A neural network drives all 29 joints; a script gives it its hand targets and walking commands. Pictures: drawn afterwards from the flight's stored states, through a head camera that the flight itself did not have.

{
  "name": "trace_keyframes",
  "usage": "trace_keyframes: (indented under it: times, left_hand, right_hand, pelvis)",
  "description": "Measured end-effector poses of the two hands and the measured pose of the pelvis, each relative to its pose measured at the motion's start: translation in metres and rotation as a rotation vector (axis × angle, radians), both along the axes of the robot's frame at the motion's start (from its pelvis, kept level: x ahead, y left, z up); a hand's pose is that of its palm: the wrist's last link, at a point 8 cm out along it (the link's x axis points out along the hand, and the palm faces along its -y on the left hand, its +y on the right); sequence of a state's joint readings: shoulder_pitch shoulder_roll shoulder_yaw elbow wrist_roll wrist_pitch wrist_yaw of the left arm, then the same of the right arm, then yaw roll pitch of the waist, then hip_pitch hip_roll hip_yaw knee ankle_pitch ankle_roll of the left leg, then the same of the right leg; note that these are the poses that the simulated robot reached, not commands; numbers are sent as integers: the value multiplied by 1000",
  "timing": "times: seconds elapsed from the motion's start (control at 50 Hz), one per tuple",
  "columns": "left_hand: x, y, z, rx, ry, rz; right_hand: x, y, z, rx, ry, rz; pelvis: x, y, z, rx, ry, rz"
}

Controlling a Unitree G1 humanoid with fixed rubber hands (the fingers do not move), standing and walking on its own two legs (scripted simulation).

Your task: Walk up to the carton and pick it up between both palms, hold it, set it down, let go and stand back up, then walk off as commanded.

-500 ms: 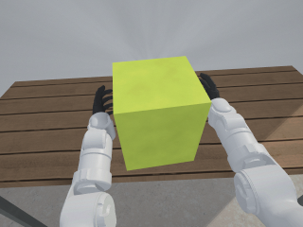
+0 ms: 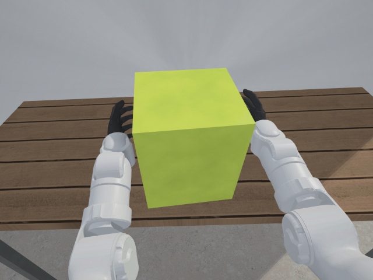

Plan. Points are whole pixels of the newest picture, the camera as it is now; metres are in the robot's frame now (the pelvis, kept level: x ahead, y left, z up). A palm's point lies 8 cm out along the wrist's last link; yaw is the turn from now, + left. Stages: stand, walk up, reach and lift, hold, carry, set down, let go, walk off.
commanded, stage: reach and lift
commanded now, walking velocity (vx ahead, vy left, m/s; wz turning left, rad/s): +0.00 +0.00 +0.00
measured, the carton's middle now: (186, 139) +0.42 +0.03 +0.12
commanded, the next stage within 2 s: hold in 1.62 s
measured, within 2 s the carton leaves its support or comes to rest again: neither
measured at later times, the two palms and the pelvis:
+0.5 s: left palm (106, 125) +0.38 +0.19 +0.20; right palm (251, 109) +0.41 -0.11 +0.20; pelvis +0.00 +0.00 +0.00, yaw +1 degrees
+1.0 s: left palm (105, 114) +0.37 +0.19 +0.23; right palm (260, 104) +0.39 -0.11 +0.23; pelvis +0.00 +0.00 +0.00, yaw +1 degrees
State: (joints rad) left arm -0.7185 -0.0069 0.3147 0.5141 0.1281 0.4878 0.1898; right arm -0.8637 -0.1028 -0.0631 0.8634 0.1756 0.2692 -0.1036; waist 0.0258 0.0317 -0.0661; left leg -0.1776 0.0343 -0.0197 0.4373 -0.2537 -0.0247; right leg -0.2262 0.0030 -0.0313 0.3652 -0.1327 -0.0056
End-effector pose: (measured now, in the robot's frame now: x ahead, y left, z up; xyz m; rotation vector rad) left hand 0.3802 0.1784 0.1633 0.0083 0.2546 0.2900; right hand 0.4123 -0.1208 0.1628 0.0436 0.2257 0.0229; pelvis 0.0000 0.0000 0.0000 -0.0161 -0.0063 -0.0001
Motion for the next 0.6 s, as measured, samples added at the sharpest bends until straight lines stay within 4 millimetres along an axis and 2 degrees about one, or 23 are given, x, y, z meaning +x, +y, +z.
trace_keyframes:
  times: [0.3, 0.6]
  left_hand:
    - [-3, 20, 20, 16, -18, 2]
    - [-3, 11, 37, 11, -36, -44]
  right_hand:
    - [2, 21, 24, 19, -18, 2]
    - [-8, 11, 47, 32, -35, -42]
  pelvis:
    - [5, 1, 1, -9, 3, 22]
    - [4, 1, 1, -10, 1, 25]
